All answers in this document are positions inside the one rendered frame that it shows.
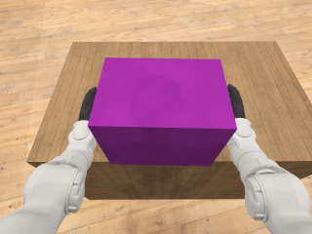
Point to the carton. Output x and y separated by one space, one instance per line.
162 111

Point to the robot left forearm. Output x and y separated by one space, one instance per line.
78 154

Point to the left robot upper arm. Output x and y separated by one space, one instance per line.
53 193

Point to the robot right forearm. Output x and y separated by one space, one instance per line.
248 158

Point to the robot right hand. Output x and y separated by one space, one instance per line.
236 102

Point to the right robot upper arm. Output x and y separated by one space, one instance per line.
280 202

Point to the robot left hand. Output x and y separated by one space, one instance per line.
87 105

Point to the pedestal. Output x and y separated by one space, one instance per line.
274 102

